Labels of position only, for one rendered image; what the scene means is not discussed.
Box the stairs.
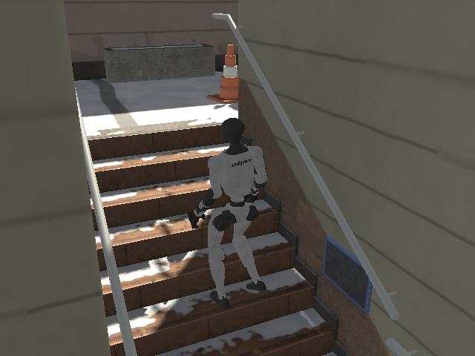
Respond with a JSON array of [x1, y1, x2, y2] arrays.
[[88, 125, 337, 356]]

